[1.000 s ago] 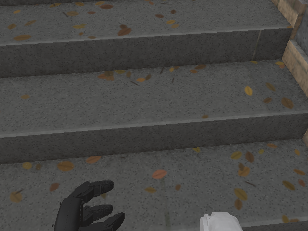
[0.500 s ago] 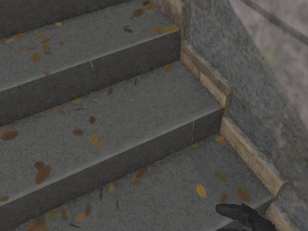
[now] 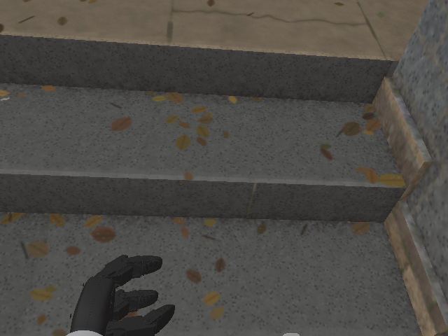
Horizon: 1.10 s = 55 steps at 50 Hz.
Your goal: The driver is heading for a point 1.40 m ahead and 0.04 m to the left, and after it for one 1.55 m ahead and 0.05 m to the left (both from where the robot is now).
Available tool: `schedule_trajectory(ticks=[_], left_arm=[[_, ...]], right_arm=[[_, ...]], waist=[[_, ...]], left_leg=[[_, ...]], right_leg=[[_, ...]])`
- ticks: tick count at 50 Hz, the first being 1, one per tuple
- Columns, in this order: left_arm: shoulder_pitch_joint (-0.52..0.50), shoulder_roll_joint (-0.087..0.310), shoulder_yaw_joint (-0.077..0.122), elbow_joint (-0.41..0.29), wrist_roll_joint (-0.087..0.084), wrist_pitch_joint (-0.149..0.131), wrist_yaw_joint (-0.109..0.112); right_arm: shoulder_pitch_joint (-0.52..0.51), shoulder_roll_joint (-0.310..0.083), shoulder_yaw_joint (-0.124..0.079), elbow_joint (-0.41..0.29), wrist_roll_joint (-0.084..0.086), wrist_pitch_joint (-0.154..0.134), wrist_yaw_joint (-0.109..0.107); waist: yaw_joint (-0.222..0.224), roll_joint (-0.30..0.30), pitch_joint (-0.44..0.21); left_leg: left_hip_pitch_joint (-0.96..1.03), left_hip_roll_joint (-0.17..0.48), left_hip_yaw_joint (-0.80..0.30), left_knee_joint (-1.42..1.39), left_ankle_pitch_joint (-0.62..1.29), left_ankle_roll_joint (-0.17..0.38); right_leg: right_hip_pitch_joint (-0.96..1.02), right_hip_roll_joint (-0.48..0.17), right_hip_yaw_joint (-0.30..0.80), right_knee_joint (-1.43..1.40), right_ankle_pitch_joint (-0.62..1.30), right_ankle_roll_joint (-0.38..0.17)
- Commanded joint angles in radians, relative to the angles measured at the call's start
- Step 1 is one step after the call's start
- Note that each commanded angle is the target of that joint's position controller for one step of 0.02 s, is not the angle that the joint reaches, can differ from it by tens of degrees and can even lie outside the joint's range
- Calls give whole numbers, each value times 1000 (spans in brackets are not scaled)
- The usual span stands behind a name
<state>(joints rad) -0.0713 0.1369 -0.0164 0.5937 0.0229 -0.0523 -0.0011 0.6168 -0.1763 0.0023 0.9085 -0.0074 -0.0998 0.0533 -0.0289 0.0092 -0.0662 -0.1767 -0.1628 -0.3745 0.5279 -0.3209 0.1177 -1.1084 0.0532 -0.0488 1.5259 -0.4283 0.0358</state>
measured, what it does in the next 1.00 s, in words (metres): climbs: right foot 0.15 m higher, then left foot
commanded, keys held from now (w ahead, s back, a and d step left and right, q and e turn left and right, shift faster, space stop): q+shift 0.22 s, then e+shift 0.42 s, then w+e+shift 0.02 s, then e+shift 0.34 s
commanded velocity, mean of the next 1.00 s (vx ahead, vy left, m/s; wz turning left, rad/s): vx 0.04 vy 0.00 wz -0.12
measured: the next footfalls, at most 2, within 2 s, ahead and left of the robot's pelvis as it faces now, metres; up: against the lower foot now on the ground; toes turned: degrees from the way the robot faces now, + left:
right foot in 0.04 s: +0.18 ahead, -0.12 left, +0.15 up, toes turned +6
left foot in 0.36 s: +0.12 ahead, +0.18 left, +0.15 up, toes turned +13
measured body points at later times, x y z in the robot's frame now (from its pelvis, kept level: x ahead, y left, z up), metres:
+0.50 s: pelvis +0.08 +0.03 +0.12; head +0.08 +0.05 +0.57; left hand +0.14 +0.29 +0.01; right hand +0.35 -0.11 +0.06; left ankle +0.09 +0.16 -0.59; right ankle +0.14 -0.10 -0.59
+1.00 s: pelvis +0.15 +0.03 +0.13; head +0.15 +0.02 +0.58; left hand +0.39 +0.22 +0.07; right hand +0.26 -0.27 +0.05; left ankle +0.09 +0.17 -0.59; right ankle +0.15 -0.05 -0.59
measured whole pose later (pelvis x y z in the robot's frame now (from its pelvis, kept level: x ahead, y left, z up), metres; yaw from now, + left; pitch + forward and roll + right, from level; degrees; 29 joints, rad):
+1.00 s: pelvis +0.15 +0.03 +0.13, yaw -10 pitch +3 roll +2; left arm 0.12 0.23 0.04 0.63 0.01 -0.09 -0.11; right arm 0.18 -0.27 -0.05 0.66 -0.07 -0.08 -0.07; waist -0.03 -0.01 -0.04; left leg -0.17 0.16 0.36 0.60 -0.41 -0.05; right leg -0.40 0.01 -0.03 0.69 -0.25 -0.05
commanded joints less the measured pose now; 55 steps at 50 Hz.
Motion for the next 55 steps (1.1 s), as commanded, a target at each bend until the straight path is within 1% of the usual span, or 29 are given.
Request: schedule_trajectory(ticks=[1,2,3,4,5,7,8,12,15,17,18,19,20,21,22,24,27,32,34,36,37,39,41,46,48,49,51,53,55], left_arm=[[244,110,81,-92,-7,-1,-8],[641,164,108,29,-5,5,5],[780,267,123,66,-14,16,-6],[590,270,104,-9,67,8,-14],[344,229,92,-34,2,-26,-23],[116,4,30,3,-87,-79,-15],[61,-64,12,36,-90,-104,8],[83,160,93,19,-33,-118,62],[124,225,98,28,-38,-97,3],[220,150,68,72,-29,-69,-95],[282,84,49,81,-40,-72,-131],[418,127,72,79,-1,-26,-39],[372,126,66,93,-29,11,27],[236,131,41,1,-47,-82,-60],[291,126,40,32,-39,-99,-75],[302,160,39,12,-3,-105,-71],[236,229,54,-27,-42,-98,-42],[347,265,82,12,-33,-75,-2],[234,291,100,-6,-12,-49,-6],[79,163,67,-54,21,-37,-45],[92,130,52,-37,34,-42,-52],[163,177,73,5,25,-55,-51],[133,179,72,-23,12,-51,-60],[223,133,48,1,-35,-44,-152],[343,202,96,44,-32,-31,-147],[324,235,122,40,-14,-39,-110],[467,448,184,15,10,-61,-26],[462,307,159,78,35,-97,-44],[262,210,100,38,0,-72,-42]], right_arm=[[-254,-315,-108,-202,24,-45,17],[-388,-243,-105,-264,-1,-43,38],[-234,-81,-95,-246,-21,-19,66],[-172,-128,-101,-200,-1,11,83],[-313,-210,-125,-178,10,31,50],[-308,-163,-108,-170,-51,35,-31],[-301,-120,-85,-174,-93,32,-50],[-434,-117,-63,-262,-14,31,-13],[-632,-158,-54,-350,14,36,11],[-450,-155,-65,-193,32,58,67],[-355,-195,-89,-200,23,36,63],[-252,-162,-39,-253,-19,69,-11],[-355,-151,-38,-280,-44,90,-56],[-727,-409,-118,-303,18,21,-27],[-857,-326,-88,-345,39,8,-16],[-769,-317,-111,-334,15,14,-50],[-669,-227,-109,-356,-10,-6,-99],[-649,-144,-98,-438,-12,-5,-134],[-483,-150,-111,-424,-22,-15,-139],[-278,-267,-153,-338,-56,-36,-163],[-277,-261,-145,-334,-62,-45,-173],[-443,-162,-87,-340,-53,-38,-146],[-587,-101,-48,-359,-37,-12,-133],[-621,-331,-118,-375,-115,14,-152],[-603,-305,-113,-344,-79,4,-130],[-462,-234,-98,-296,-53,-5,-124],[-379,-41,-38,-402,-29,-37,-131],[-589,-141,-62,-382,40,-28,-108],[-549,-229,-97,-326,2,-12,-121]], waist=[[277,208,-106],[407,-34,-357],[281,-449,-512],[198,-272,-286],[130,-202,46],[-11,-2,-40],[-72,33,0],[-6,-50,-21],[18,-16,-3],[-9,-93,34],[-71,-23,-1],[-57,246,-270],[-62,314,-183],[64,165,148],[134,60,-12],[87,50,29],[17,-67,-40],[62,-160,-108],[-34,-111,-33],[-120,180,-41],[-109,200,-83],[25,44,-43],[75,68,-51],[71,83,-40],[104,81,-29],[69,26,-39],[41,-262,-272],[159,-146,-66],[56,-115,-41]], left_leg=[[-339,193,-238,30,1964,-76],[-374,128,-201,380,1701,-102],[-636,-164,-51,957,62,-259],[-731,-71,37,1283,-106,-249],[-754,50,107,1386,-59,-235],[-621,138,175,1291,-60,-116],[-514,208,195,1137,-138,-124],[-423,236,313,945,20,-189],[-341,236,413,234,-222,-211],[83,135,548,125,103,-229],[249,208,394,187,314,-143],[269,534,-3,-136,244,-51],[67,532,-19,-225,95,30],[-183,392,86,-90,-111,33],[-222,356,190,-93,-164,-27],[-188,392,180,-87,-178,19],[-84,288,370,25,-63,-5],[-164,184,496,176,158,-70],[-18,205,447,41,-50,-28],[310,508,104,-194,167,207],[320,679,-8,-234,443,301],[131,605,227,-221,473,188],[73,506,444,-249,509,92],[82,483,605,-154,585,34],[11,506,624,-58,452,27],[10,456,664,63,337,-27],[-487,157,551,545,-433,-273],[-811,197,298,930,-358,-244],[-711,236,277,1078,-141,-204]], right_leg=[[843,128,-136,-454,116,-10],[1198,2,86,-610,321,-102],[1481,-457,786,-794,1066,-554],[1071,-608,1217,-1038,808,-639],[687,-515,1030,-1049,391,-533],[507,-374,511,-981,267,-329],[434,-318,336,-990,247,-231],[472,-192,63,-1027,241,-172],[582,-137,-7,-1003,189,-110],[381,-154,2,-1030,-16,-92],[302,-181,22,-949,-65,-11],[419,-105,-61,-777,-144,11],[551,-131,40,-683,-117,-11],[475,-87,26,-696,91,18],[653,-101,22,-819,137,-3],[640,-90,25,-863,179,-73],[636,-166,217,-999,283,-190],[828,-222,386,-1031,530,-273],[615,-147,356,-1050,108,-240],[228,35,133,-653,-85,-91],[167,-17,140,-196,-220,-26],[174,-66,136,125,-96,-16],[332,-85,89,-67,-62,-10],[671,-79,29,-712,165,-7],[827,-36,-25,-906,353,-78],[897,4,-22,-1020,401,-143],[1428,-297,634,-1017,1145,-549],[1247,-353,603,-1072,584,-408],[856,-309,425,-1110,505,-367]])
Velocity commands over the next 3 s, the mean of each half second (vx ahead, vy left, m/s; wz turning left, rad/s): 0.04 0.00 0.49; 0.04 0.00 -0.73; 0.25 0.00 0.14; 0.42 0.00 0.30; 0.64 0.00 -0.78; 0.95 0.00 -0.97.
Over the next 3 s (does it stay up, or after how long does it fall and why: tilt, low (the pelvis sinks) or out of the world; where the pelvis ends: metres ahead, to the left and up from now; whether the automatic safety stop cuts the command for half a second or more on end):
stays up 1.22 0.24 0.57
